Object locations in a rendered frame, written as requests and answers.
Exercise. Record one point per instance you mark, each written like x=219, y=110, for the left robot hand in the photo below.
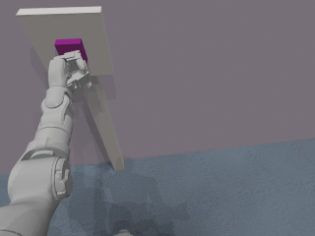
x=59, y=74

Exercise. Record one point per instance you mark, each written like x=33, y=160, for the left robot upper arm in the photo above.
x=37, y=186

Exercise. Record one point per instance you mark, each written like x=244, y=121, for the button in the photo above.
x=70, y=44

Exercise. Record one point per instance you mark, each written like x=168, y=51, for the robot left shin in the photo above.
x=123, y=231

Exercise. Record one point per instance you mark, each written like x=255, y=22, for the robot left forearm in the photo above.
x=54, y=132

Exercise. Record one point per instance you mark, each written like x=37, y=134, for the panel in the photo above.
x=44, y=25

